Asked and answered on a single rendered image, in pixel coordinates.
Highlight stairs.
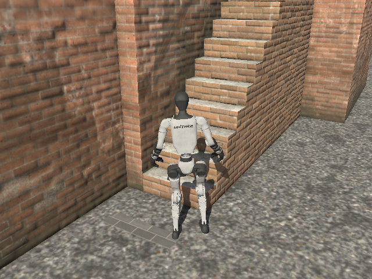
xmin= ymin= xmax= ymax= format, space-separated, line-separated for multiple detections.
xmin=142 ymin=0 xmax=314 ymax=211

